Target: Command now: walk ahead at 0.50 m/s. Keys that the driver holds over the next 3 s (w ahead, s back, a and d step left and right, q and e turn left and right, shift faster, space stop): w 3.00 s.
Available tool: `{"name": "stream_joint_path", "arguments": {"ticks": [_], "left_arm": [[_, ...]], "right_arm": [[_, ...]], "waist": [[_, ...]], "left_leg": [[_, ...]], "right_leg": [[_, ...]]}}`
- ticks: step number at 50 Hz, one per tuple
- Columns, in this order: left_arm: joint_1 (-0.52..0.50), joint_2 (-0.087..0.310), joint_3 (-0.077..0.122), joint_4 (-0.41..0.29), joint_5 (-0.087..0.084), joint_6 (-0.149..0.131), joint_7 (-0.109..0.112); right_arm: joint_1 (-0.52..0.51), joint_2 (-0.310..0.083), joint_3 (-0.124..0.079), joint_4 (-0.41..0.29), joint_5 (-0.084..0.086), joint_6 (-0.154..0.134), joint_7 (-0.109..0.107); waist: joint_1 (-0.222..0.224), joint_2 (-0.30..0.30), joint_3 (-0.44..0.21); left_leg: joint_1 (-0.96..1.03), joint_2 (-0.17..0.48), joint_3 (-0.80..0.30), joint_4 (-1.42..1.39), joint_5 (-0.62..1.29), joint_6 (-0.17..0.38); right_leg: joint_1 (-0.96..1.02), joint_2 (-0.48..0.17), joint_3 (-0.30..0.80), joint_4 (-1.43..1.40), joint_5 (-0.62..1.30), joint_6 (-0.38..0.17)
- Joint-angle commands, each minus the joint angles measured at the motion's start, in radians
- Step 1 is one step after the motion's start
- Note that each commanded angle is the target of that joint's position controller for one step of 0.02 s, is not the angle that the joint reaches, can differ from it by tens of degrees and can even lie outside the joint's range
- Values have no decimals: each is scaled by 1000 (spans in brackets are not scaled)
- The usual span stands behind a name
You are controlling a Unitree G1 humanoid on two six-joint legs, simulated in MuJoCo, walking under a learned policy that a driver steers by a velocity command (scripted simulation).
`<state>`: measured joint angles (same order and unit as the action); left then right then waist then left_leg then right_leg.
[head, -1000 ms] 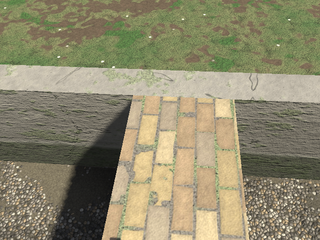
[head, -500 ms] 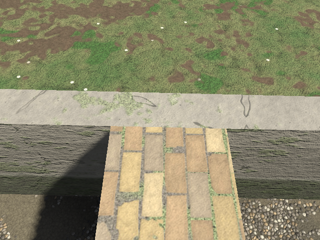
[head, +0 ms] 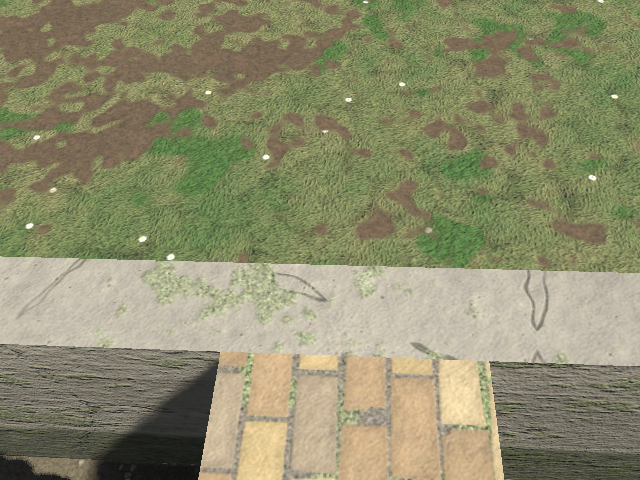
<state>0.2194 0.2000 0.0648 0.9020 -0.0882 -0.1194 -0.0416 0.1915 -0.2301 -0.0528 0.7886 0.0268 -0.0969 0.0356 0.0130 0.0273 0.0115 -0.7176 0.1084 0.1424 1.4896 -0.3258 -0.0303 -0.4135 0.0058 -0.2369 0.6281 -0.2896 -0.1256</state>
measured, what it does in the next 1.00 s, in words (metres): walks ahead: left foot, then right foot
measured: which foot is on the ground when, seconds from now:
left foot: up 0.00-0.38, down 0.40-0.98, up 1.00-1.00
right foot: down 0.00-0.40, up 0.42-0.96, down 0.98-1.00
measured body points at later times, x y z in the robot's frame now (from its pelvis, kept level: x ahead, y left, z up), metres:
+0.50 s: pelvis +0.31 +0.04 -0.02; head +0.34 +0.05 +0.43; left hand +0.36 +0.28 -0.16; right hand +0.52 -0.18 -0.10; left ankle +0.40 +0.09 -0.72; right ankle +0.14 -0.04 -0.60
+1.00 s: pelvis +0.58 -0.02 -0.01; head +0.60 -0.03 +0.44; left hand +0.84 +0.16 -0.07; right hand +0.56 -0.24 -0.16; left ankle +0.41 +0.09 -0.70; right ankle +0.66 -0.08 -0.73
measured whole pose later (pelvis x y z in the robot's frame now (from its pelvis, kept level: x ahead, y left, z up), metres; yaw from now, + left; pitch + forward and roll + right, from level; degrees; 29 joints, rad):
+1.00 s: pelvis +0.58 -0.02 -0.01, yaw -1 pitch +2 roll +1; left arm -0.07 0.14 0.01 0.71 -0.03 -0.08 -0.10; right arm 0.45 -0.16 -0.01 0.89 0.02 -0.12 0.03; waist -0.06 0.00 -0.01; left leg -0.08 0.03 0.15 0.71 -0.57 0.02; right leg -0.49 -0.06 -0.20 0.69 -0.24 -0.09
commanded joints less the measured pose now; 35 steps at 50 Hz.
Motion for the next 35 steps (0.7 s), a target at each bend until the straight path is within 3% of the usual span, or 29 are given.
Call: {"name": "stream_joint_path", "arguments": {"ticks": [1,3,7,11,14,16,17,18,19,20,21,22,23,24,25,26,27,28,30,32,35], "left_arm": [[-86,49,-8,-83,19,-14,10],[8,56,-9,-64,29,-12,3],[179,43,-21,-44,45,-8,-4],[255,34,-31,-57,60,-8,9],[307,16,-45,-60,66,-7,15],[266,42,-37,-53,73,-17,16],[193,91,-18,-73,61,-31,6],[139,82,-18,-73,57,-40,-4],[91,97,-20,-86,72,-51,-8],[80,101,-24,-98,105,-47,5],[137,68,-21,-127,67,-27,-10],[299,133,8,-156,-24,-14,-36],[300,190,27,-148,-26,6,-25],[266,133,11,-144,14,25,-13],[206,61,-10,-133,38,31,-4],[140,-23,-41,-136,49,29,1],[89,-54,-55,-164,51,29,5],[58,-63,-57,-191,68,31,18],[-8,-45,-54,-223,91,25,25],[-74,-35,-55,-232,88,20,19],[-164,-21,-56,-232,67,16,2]], "right_arm": [[-27,73,34,-107,-22,0,0],[-95,71,43,-119,-15,3,5],[-280,56,53,-150,10,10,42],[-404,66,65,-171,23,17,80],[-467,70,64,-194,16,20,103],[-449,76,66,-219,6,21,107],[-424,54,66,-208,2,12,102],[-319,2,42,-178,-24,6,87],[-81,-59,9,-112,-33,12,82],[117,-96,-16,-56,-14,8,70],[160,-203,-38,-63,51,-12,47],[125,-119,-10,-121,109,-30,69],[57,-93,-13,-138,96,-33,53],[15,-94,-18,-141,66,-46,35],[20,-79,-27,-109,54,-60,14],[1,-39,-21,-84,57,-62,-9],[-35,-15,-10,-78,58,-58,-26],[-71,17,7,-70,45,-53,-35],[-51,8,13,-45,24,-43,-23],[39,-22,9,-8,21,-38,-3],[168,-38,8,27,26,-37,11]], "waist": [[-65,-29,-145],[-25,-43,-135],[54,-67,-68],[78,-85,-23],[85,-114,38],[55,-146,67],[39,-76,58],[-22,-108,23],[-128,-96,-59],[-223,-72,-176],[-150,211,-310],[-123,380,-426],[-101,325,-420],[-70,169,-372],[-52,-12,-308],[-23,-109,-217],[9,-104,-153],[46,-75,-139],[53,-21,-134],[22,-4,-127],[-27,22,-85]], "left_leg": [[-73,60,-25,-57,93,6],[-185,67,1,-93,142,-1],[-320,57,41,-224,220,-14],[-311,34,67,-400,314,17],[-187,-8,84,-578,283,46],[18,-61,85,-703,237,82],[169,-101,98,-757,200,122],[314,-107,60,-794,147,161],[514,-109,22,-851,99,191],[761,-62,-7,-901,-7,172],[994,208,-292,-897,-114,58],[1198,352,-896,-1198,-38,119],[1194,342,-899,-1243,114,110],[1072,318,-773,-1188,316,103],[867,303,-592,-1133,418,105],[609,236,-438,-1115,339,88],[413,183,-345,-1140,292,102],[311,146,-275,-1169,279,127],[306,104,-191,-1215,378,167],[397,96,-158,-1239,396,174],[492,102,-168,-1269,322,154]], "right_leg": [[76,-221,285,-297,299,30],[175,-214,272,-313,344,45],[324,-213,291,-362,380,50],[435,-201,257,-388,477,46],[445,-209,189,-386,581,33],[358,-184,130,-362,539,13],[281,-178,119,-316,557,3],[244,-172,113,-227,671,3],[202,-178,104,-61,691,15],[88,-136,86,193,457,49],[-123,-30,15,585,-426,77],[-494,63,129,834,-409,59],[-581,-1,177,976,-243,90],[-559,-54,180,1037,-136,125],[-478,-113,171,1022,-61,148],[-374,-157,185,939,1,152],[-281,-163,190,859,-9,146],[-220,-170,196,779,-34,133],[-240,-149,141,704,22,134],[-328,-162,102,639,92,147],[-413,-177,81,566,162,150]]}}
